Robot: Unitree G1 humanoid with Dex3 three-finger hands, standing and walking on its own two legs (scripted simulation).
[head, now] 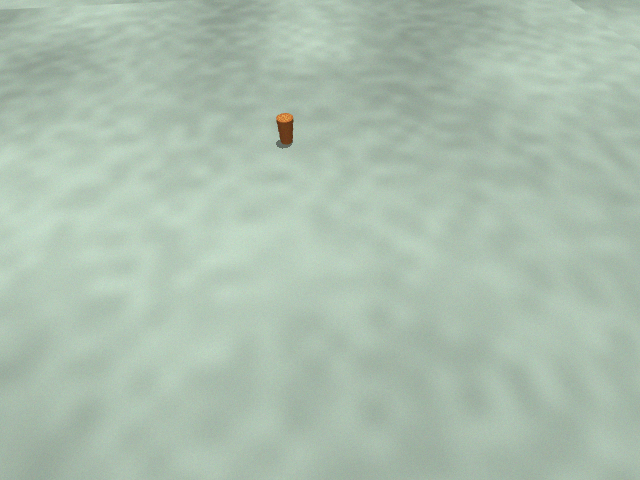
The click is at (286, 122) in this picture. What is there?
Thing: tapered cup
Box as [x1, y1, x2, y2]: [276, 113, 292, 144]
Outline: 282,113 276,117 276,120 278,124 281,142 286,144 290,143 292,140 292,116 288,113
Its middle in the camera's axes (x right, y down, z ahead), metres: -0.16 -0.56 +2.03
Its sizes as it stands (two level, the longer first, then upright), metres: 0.086 0.086 0.141
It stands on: the floor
